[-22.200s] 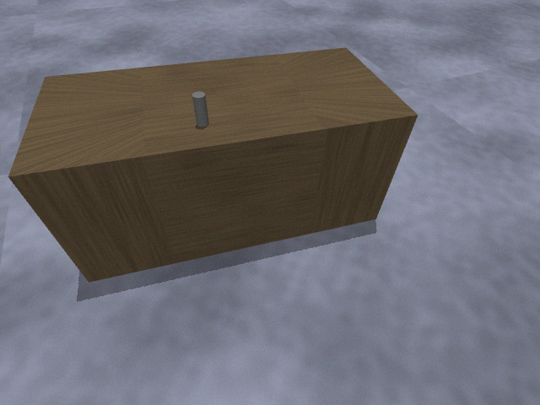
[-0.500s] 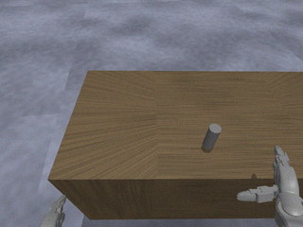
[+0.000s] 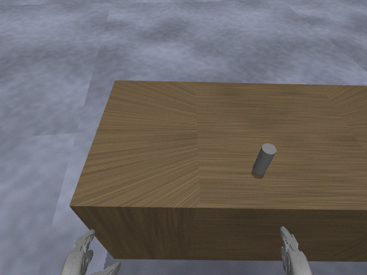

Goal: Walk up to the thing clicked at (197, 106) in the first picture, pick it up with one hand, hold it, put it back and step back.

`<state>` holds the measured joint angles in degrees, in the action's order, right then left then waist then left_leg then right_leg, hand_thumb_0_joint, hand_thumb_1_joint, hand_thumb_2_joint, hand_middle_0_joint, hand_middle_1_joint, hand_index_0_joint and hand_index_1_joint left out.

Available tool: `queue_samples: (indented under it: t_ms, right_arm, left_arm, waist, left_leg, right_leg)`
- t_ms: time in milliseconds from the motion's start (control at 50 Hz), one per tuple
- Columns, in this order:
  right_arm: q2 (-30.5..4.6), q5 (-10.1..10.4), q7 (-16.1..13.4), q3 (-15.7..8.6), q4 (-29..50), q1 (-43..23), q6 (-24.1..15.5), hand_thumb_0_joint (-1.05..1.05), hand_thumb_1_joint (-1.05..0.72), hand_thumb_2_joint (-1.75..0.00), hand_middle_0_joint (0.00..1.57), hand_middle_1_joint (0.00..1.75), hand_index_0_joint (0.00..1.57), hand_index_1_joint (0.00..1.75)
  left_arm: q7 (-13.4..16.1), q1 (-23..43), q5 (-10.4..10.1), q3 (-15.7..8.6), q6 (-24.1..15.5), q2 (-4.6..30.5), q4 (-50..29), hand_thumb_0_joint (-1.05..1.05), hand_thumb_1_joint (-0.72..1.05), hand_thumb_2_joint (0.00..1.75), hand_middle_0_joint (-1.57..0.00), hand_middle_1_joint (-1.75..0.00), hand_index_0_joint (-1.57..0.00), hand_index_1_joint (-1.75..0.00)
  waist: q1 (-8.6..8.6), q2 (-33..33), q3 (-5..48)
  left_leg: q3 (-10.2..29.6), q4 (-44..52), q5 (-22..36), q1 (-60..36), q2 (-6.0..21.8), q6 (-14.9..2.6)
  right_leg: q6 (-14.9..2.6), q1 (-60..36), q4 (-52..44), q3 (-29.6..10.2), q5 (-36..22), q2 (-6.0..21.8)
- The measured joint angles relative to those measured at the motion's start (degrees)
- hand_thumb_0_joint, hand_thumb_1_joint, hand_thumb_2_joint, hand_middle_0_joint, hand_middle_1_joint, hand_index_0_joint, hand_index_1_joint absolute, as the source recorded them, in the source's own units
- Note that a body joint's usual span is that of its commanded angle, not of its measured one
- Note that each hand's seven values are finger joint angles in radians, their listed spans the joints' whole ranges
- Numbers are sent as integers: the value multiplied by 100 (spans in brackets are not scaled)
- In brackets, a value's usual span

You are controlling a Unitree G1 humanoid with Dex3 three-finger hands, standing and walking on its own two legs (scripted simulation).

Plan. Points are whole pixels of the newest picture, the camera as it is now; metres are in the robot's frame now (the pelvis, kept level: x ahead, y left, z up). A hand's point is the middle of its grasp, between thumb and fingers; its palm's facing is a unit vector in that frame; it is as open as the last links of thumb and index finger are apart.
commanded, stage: home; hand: right
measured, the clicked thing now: (263, 159) +0.48 -0.24 -0.09
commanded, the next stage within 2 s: none
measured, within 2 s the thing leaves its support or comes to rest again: neither
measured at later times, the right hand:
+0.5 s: hand out of the picture +0.12 -0.24 -0.11, palm faces -0.05 +0.92 -0.39, open 17.5 cm
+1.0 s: hand out of the picture +0.06 -0.26 -0.11, palm faces -0.02 +0.93 -0.37, open 17.3 cm
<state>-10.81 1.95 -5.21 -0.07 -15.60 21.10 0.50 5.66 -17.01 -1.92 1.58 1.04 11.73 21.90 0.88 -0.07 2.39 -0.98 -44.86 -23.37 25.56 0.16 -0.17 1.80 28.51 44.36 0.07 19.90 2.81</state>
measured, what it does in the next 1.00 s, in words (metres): stands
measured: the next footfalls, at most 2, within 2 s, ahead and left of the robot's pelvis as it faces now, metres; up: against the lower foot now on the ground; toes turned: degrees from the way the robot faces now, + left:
none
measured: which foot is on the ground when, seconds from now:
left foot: down 0.00-1.00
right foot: down 0.00-1.00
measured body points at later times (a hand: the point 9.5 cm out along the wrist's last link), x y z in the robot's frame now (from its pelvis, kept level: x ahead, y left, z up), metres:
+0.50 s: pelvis +0.01 +0.00 +0.01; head +0.01 +0.01 +0.46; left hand +0.12 +0.28 -0.11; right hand +0.12 -0.29 -0.09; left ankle +0.00 +0.12 -0.71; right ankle +0.03 -0.14 -0.71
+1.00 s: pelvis +0.00 -0.01 +0.04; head -0.01 +0.00 +0.49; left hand +0.08 +0.28 -0.10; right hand +0.06 -0.31 -0.09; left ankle +0.00 +0.12 -0.71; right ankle +0.03 -0.14 -0.71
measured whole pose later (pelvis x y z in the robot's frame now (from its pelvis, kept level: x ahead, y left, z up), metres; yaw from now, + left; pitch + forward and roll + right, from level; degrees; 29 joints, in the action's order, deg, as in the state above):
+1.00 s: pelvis +0.00 -0.01 +0.04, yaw -1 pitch -4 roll +0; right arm -19.4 -1.2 -1.0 1.0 -61.6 10.4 -0.9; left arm 0.1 -8.2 1.1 0.6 0.4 19.4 63.0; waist 0.3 1.4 -1.9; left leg -1.6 -22.3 -13.2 5.1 1.0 0.5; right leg 1.3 8.5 22.3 0.1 9.9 1.6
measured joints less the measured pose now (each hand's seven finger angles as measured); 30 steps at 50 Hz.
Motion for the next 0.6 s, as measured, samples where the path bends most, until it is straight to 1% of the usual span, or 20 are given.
queue_samples:
  t_ms: [100, 240, 280, 300, 320, 360, 420, 500, 600]
  right_arm:
    - [-55, 2, -110, 14, 175, 67, -11, -1, 54, -5, 6, 6, 6, 5]
    - [-47, -22, -174, 75, 364, 180, 66, -1, 56, -4, 6, 5, 6, 5]
    - [-177, -343, -27, 147, -129, -46, -95, -1, 56, -4, 6, 5, 6, 5]
    - [-283, -447, 81, 185, -465, -178, -114, -1, 56, -4, 6, 5, 6, 5]
    - [-385, -501, 173, 202, -786, -283, -114, -1, 56, -4, 6, 5, 6, 5]
    - [-553, -507, 296, 173, -1331, -404, -113, -1, 56, -4, 6, 5, 6, 5]
    - [-723, -467, 378, 73, -1966, -488, -127, -1, 55, -4, 6, 5, 6, 5]
    - [-855, -448, 418, -4, -2634, -567, -135, -1, 55, -4, 6, 5, 6, 5]
    - [-927, -413, 421, -9, -3294, -630, -164, -1, 55, -4, 6, 5, 6, 5]
  left_arm:
    - [44, 137, 9, -25, -62, 73, 475, 0, 56, 70, -17, -24, -16, -24]
    - [93, 166, 2, -96, -158, 117, 768, 1, 78, 83, -19, -28, -19, -27]
    - [-59, 302, 325, -106, -209, 185, 1107, 1, 82, 85, -19, -28, -19, -28]
    - [-165, 382, 440, -93, -182, 248, 1325, 1, 84, 86, -20, -29, -19, -28]
    - [-263, 451, 495, -80, -145, 310, 1527, 1, 85, 86, -20, -29, -19, -29]
    - [-415, 532, 503, -88, -89, 411, 1846, 1, 86, 87, -20, -29, -19, -29]
    - [-523, 536, 466, -144, -79, 536, 2187, 1, 88, 88, -20, -30, -20, -29]
    - [-569, 528, 428, -195, -85, 692, 2603, 1, 89, 89, -20, -30, -20, -30]
    - [-574, 556, 370, -204, -69, 786, 3084, 1, 90, 89, -20, -30, -20, -30]
  waist:
    - [2, 78, -4]
    - [-4, 138, 0]
    - [-13, 146, -118]
    - [-9, 143, -142]
    - [-1, 134, -149]
    - [25, 115, -149]
    - [35, 97, -141]
    - [9, 121, -185]
    - [-30, 135, -282]
  left_leg:
    - [-13, -143, -60, 97, -23, -9]
    - [2, -311, -138, 246, -26, -5]
    - [-8, -295, -152, 97, -13, -14]
    - [-10, -281, -162, 16, 5, -19]
    - [-4, -263, -171, -61, 22, -21]
    - [7, -197, -174, -219, 43, -16]
    - [15, -13, -126, -450, 53, -3]
    - [9, 343, 17, -751, 52, 9]
    - [-3, 861, 252, -1128, 69, 21]
  right_leg:
    - [11, 112, 169, -20, 70, 24]
    - [9, 256, 338, -11, 155, 30]
    - [-5, 115, 322, -18, 160, 15]
    - [-14, 31, 294, -17, 159, -4]
    - [-19, -54, 258, -10, 156, -20]
    - [-22, -223, 170, 6, 148, -41]
    - [-21, -458, -17, 20, 104, -52]
    - [-27, -750, -348, 26, -20, -56]
    - [-29, -1132, -878, 29, -264, -80]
